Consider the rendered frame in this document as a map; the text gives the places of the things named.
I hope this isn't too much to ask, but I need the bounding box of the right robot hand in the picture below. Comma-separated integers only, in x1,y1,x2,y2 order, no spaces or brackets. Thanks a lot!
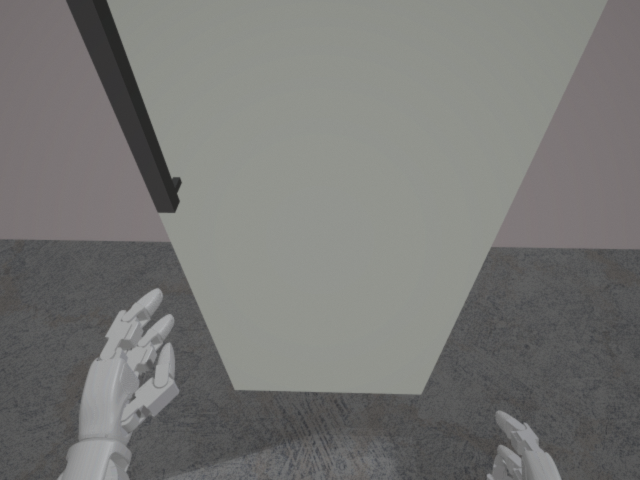
487,411,562,480

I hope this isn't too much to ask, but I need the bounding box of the robot left forearm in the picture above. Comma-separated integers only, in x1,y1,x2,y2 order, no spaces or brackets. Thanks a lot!
57,437,132,480

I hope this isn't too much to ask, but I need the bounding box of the handle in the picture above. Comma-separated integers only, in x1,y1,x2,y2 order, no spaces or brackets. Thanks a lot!
66,0,182,213

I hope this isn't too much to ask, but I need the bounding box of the left robot hand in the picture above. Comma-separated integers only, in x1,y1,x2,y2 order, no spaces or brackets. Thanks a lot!
78,288,179,446

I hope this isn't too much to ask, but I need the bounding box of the fridge door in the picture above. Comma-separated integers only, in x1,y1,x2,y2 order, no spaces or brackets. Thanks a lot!
107,0,608,395

